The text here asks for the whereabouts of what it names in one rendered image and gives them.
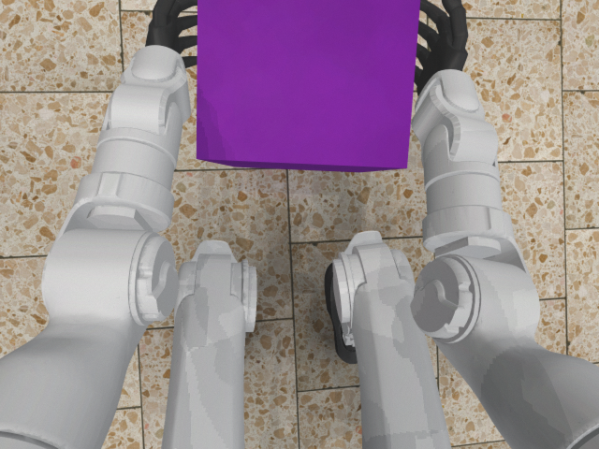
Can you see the left robot hand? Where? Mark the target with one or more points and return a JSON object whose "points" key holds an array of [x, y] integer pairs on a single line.
{"points": [[165, 27]]}

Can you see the left robot forearm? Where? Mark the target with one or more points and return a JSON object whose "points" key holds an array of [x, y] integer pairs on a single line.
{"points": [[137, 150]]}

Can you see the left robot shin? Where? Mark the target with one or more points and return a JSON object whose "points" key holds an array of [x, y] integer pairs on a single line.
{"points": [[188, 270]]}

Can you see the carton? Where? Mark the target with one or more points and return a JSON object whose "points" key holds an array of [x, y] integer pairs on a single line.
{"points": [[306, 84]]}

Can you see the right robot hand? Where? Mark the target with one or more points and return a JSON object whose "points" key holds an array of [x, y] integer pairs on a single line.
{"points": [[448, 47]]}

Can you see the robot left upper arm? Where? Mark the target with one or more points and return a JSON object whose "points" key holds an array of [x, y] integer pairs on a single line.
{"points": [[102, 289]]}

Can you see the robot right upper arm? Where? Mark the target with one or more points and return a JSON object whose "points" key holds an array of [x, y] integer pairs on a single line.
{"points": [[482, 315]]}

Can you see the robot right foot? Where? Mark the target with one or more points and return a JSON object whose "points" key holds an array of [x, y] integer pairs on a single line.
{"points": [[347, 353]]}

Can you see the right robot forearm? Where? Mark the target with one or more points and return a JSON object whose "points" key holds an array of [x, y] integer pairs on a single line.
{"points": [[461, 175]]}

